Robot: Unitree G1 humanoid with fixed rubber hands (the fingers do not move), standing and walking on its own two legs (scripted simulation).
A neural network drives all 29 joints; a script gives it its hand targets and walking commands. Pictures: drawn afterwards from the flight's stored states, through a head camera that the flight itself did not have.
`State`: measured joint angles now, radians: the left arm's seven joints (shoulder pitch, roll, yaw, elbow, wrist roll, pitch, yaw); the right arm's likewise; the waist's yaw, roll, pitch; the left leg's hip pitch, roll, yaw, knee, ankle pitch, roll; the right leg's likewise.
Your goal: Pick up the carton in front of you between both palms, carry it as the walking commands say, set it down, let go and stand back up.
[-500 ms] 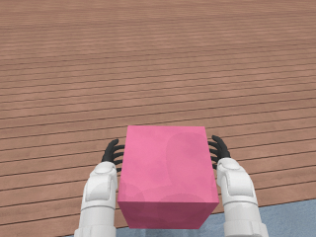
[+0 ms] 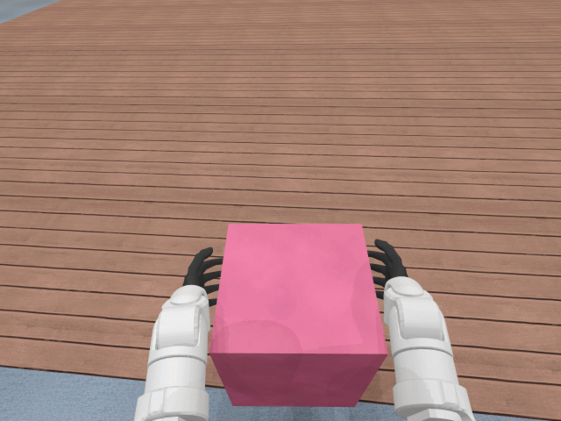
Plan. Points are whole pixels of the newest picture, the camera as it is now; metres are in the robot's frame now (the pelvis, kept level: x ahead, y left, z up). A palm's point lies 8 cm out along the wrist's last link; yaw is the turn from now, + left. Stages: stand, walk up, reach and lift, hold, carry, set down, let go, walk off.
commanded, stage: hold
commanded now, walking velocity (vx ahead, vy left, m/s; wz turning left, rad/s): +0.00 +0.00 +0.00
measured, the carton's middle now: (294, 319) +0.29 +0.00 -0.03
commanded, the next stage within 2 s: set down in 0.46 s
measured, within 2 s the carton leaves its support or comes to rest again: neither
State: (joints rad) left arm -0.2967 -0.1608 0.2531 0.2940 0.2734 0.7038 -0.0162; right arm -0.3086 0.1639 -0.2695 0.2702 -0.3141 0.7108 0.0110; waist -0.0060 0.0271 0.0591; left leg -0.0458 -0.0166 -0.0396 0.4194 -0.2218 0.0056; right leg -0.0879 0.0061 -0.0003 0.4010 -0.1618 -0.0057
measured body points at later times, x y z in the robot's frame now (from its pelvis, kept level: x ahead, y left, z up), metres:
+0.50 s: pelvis +0.01 -0.02 +0.00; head -0.03 -0.04 +0.45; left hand +0.32 +0.13 +0.04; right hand +0.33 -0.17 +0.04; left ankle +0.02 +0.12 -0.74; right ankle +0.05 -0.12 -0.74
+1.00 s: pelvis -0.02 +0.01 -0.04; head +0.15 -0.01 +0.38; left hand +0.36 +0.13 -0.11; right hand +0.35 -0.18 -0.11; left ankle +0.02 +0.12 -0.74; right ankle +0.05 -0.12 -0.74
